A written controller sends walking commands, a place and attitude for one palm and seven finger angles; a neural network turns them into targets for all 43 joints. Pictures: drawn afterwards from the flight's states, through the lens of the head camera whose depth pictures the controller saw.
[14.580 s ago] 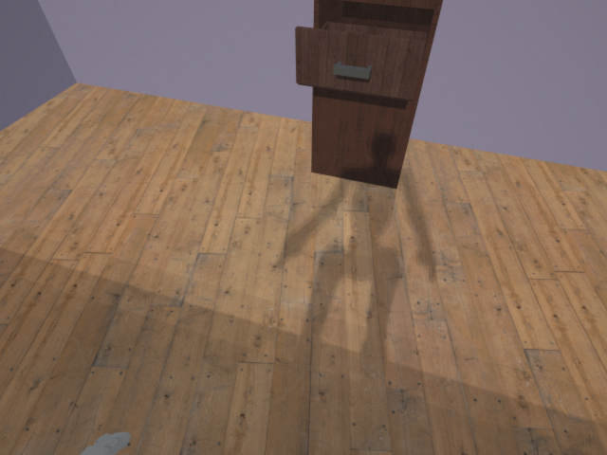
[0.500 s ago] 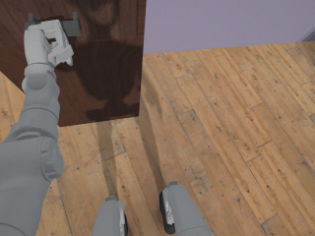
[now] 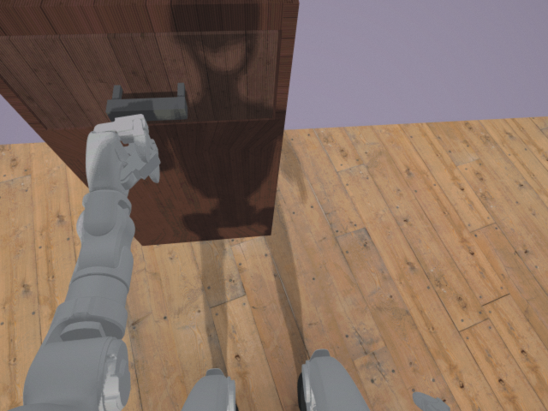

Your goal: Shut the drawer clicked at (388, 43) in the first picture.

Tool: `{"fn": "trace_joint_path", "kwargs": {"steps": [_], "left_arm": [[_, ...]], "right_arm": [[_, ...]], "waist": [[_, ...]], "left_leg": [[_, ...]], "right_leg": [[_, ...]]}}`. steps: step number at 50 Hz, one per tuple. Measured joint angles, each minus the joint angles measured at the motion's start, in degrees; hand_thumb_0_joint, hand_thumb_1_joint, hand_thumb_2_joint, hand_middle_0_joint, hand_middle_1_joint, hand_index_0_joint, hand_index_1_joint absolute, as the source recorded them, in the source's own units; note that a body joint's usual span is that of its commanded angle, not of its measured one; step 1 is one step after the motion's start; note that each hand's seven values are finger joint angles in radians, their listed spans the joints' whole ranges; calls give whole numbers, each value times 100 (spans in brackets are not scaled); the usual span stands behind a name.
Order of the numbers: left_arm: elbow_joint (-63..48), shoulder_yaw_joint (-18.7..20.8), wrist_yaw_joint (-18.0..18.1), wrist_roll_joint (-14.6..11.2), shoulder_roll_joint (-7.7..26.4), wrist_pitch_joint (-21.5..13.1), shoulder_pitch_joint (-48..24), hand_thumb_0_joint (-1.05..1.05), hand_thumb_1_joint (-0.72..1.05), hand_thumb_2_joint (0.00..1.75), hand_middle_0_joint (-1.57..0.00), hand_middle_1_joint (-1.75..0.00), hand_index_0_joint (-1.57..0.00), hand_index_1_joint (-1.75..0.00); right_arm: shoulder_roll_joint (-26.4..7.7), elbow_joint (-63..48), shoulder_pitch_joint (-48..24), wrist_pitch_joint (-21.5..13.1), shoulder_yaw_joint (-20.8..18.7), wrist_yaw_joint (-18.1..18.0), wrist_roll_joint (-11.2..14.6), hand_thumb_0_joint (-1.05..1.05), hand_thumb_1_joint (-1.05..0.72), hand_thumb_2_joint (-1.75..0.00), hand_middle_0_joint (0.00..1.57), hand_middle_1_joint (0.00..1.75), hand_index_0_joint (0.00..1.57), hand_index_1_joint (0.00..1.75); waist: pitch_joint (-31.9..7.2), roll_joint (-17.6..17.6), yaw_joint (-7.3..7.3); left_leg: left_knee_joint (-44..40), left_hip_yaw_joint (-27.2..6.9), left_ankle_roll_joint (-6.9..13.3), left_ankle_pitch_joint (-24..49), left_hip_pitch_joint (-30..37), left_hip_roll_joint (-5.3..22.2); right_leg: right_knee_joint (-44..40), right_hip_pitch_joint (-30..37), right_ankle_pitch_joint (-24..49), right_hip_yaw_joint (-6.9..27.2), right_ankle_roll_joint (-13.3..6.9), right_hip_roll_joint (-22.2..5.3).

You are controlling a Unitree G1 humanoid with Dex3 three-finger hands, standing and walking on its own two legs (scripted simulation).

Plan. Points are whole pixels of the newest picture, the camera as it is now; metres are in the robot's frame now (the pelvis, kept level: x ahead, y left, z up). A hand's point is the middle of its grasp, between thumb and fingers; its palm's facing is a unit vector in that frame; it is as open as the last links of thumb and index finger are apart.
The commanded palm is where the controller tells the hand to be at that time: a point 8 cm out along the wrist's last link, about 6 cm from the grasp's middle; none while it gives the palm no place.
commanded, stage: draw the hand back to the body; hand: left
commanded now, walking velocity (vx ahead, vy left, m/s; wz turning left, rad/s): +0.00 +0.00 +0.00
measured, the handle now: (149, 99) +0.58 +0.18 +0.04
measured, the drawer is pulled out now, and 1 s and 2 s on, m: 0.00 0.00 0.00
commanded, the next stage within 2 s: step back with the hand held close in 1.26 s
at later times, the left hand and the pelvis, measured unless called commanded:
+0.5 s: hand (77, 232) +0.31 +0.18 +0.14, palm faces +0.11 -0.97 -0.20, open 3.3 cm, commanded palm +0.27 +0.23 +0.16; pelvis +0.01 -0.01 +0.06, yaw +2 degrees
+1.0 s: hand out of the picture +0.21 +0.23 +0.23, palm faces +0.39 -0.84 -0.37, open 3.2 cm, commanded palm +0.15 +0.27 +0.25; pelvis +0.02 -0.01 +0.08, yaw +1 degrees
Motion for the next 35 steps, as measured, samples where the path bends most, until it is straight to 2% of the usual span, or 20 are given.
{"fn": "trace_joint_path", "kwargs": {"steps": [5,8,13,20,23,26,30,35], "left_arm": [[-1251,-301,-147,-329,-216,504,1257,2,90,90,-140,-160,-139,-160],[-1694,-425,-136,-441,-300,713,1804,2,90,90,-140,-160,-139,-160],[-2100,-511,-181,-474,-296,819,2253,2,89,90,-140,-160,-140,-160],[-2740,-593,-567,-665,-225,1071,2809,2,90,90,-140,-160,-140,-160],[-3281,-740,-101,-259,-55,1437,3212,2,89,90,-140,-160,-140,-160],[-3836,-876,329,-15,32,1770,3659,2,89,90,-140,-160,-140,-160],[-4418,-900,650,133,74,2053,4189,2,89,90,-140,-160,-140,-160],[-4924,-804,853,218,95,2251,4598,2,89,90,-140,-160,-140,-160]], "right_arm": [[30,-175,125,0,7,-35,206,1,-91,-89,20,30,20,30],[48,-223,121,-69,70,-93,286,1,-91,-89,20,30,20,30],[47,-207,-88,-267,118,-205,317,1,-91,-89,21,30,20,30],[-25,-238,-330,-527,141,-339,384,1,-91,-89,21,30,20,30],[24,-284,-430,-478,145,-457,388,1,-91,-89,21,30,20,30],[49,-334,-484,-457,168,-578,379,1,-91,-89,20,30,20,30],[80,-266,-548,-462,232,-696,340,1,-91,-89,20,30,20,30],[111,-108,-594,-560,300,-777,295,2,-90,-89,21,30,20,30]], "waist": [[-52,59,265],[-37,49,367],[45,-6,452],[106,38,537],[215,22,579],[326,61,625],[460,90,732],[633,91,876]], "left_leg": [[-714,68,18,224,798,-12],[-1054,27,2,317,1259,-29],[-1256,-82,-36,407,1718,-46],[-1513,-93,-44,516,2295,-62],[-1807,-15,-39,625,2724,-87],[-2149,13,-33,770,3142,-109],[-2580,34,-26,948,3668,-118],[-3004,2,-36,1127,4201,-115]], "right_leg": [[-619,755,161,55,-7,-3],[-911,1220,225,8,-19,-23],[-1114,1729,267,-103,-55,-47],[-1343,2304,351,-117,-70,-62],[-1531,2665,419,-42,-66,-80],[-1809,3054,527,-17,-63,-98],[-2185,3557,673,-3,-63,-101],[-2596,4102,827,-42,-72,-98]]}}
